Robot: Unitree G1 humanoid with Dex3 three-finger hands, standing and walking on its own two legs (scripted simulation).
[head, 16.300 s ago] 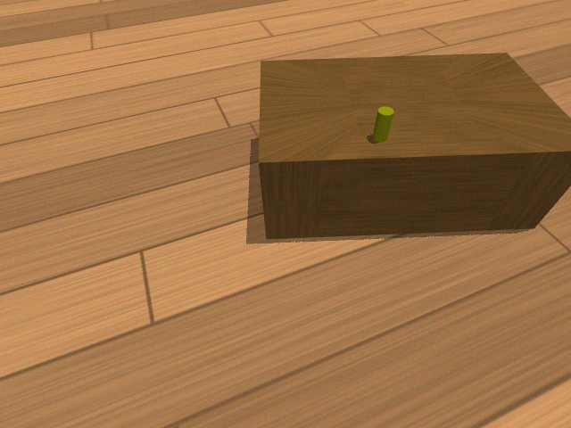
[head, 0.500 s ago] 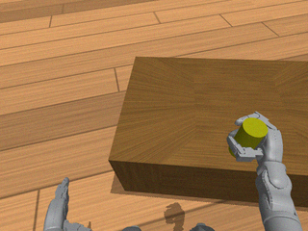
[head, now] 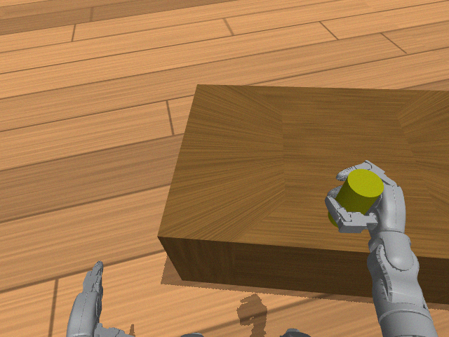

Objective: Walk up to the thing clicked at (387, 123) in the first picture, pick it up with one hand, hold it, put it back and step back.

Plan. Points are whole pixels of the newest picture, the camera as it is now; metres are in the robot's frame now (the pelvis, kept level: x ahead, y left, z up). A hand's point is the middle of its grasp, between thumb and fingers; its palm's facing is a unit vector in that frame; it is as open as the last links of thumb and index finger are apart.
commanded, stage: hold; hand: right
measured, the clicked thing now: (352, 201) +0.34 -0.18 +0.05
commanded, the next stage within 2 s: crouch in 1.50 s
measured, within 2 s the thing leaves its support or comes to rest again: neither
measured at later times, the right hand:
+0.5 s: hand (348, 202) +0.34 -0.17 +0.05, palm faces +0.12 +0.99 +0.02, open 7.6 cm
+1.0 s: hand (349, 205) +0.33 -0.17 +0.05, palm faces +0.14 +0.99 +0.02, open 7.6 cm
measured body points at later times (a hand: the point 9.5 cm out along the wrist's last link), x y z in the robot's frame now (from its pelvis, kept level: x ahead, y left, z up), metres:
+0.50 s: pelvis +0.00 +0.00 +0.00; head +0.04 -0.01 +0.45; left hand +0.15 +0.27 -0.04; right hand +0.32 -0.22 +0.06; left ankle -0.01 +0.15 -0.70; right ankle +0.03 -0.14 -0.70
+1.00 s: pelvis +0.00 +0.00 +0.00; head +0.03 -0.01 +0.45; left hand +0.15 +0.27 -0.04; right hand +0.32 -0.23 +0.05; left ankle -0.01 +0.15 -0.70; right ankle +0.03 -0.14 -0.70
